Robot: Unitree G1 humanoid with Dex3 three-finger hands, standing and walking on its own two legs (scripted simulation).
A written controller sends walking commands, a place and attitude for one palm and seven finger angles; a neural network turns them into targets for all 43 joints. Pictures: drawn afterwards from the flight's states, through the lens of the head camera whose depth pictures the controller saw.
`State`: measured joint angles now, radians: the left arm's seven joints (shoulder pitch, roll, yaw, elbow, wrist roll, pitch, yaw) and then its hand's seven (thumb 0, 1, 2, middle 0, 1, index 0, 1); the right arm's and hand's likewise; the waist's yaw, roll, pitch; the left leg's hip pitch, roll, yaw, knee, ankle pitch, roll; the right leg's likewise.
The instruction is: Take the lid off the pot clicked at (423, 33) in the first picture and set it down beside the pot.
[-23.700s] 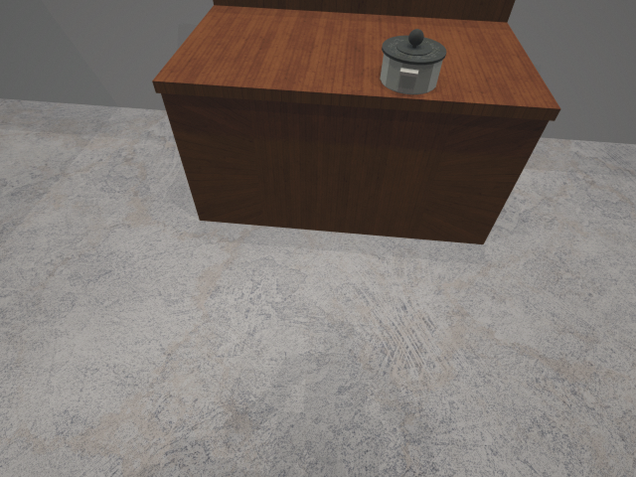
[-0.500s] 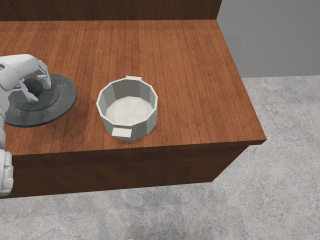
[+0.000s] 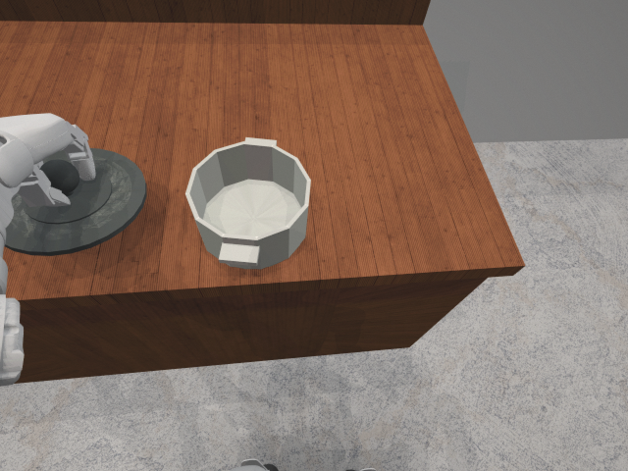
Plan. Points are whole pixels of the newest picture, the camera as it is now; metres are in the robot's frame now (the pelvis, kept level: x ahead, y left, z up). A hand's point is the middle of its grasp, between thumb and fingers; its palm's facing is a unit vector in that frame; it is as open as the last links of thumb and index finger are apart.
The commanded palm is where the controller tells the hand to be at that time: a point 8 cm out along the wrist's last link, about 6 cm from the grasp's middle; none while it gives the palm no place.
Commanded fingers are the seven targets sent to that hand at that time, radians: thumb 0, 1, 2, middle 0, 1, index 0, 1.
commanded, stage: lower the lid onto the table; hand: left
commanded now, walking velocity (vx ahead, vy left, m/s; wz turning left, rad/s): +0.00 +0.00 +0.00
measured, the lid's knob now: (59, 176) +0.48 +0.31 +0.05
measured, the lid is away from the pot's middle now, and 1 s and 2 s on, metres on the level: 0.24 0.23 0.25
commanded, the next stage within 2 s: open the fingers wide in 1.24 s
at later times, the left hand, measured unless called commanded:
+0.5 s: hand (60, 198) +0.46 +0.31 +0.04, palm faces -0.47 -0.08 -0.88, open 7.1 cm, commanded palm +0.51 +0.31 +0.10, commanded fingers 0.00 0.76 0.80 -1.03 -1.11 -0.90 -1.07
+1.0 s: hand (80, 205) +0.47 +0.30 +0.01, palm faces -0.48 -0.08 -0.87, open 7.1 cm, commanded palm +0.52 +0.30 +0.06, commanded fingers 0.00 0.76 0.80 -1.03 -1.11 -0.90 -1.07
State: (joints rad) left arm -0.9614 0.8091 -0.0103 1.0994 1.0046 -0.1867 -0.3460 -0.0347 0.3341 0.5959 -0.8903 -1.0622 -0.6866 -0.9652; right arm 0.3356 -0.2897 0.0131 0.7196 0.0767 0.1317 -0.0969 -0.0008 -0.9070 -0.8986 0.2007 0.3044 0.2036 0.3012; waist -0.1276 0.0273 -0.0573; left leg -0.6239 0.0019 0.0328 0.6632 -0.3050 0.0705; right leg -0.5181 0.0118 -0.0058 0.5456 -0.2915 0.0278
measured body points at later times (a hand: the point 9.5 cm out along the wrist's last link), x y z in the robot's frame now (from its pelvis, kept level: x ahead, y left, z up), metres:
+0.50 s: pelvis -0.01 +0.00 -0.01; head +0.10 +0.02 +0.43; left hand +0.48 +0.31 +0.09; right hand -0.02 -0.28 -0.12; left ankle +0.00 +0.07 -0.72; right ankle -0.03 -0.15 -0.72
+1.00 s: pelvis -0.01 -0.01 -0.02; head +0.11 +0.02 +0.41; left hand +0.49 +0.30 +0.06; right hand -0.04 -0.29 -0.13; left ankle +0.00 +0.07 -0.72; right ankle -0.03 -0.15 -0.72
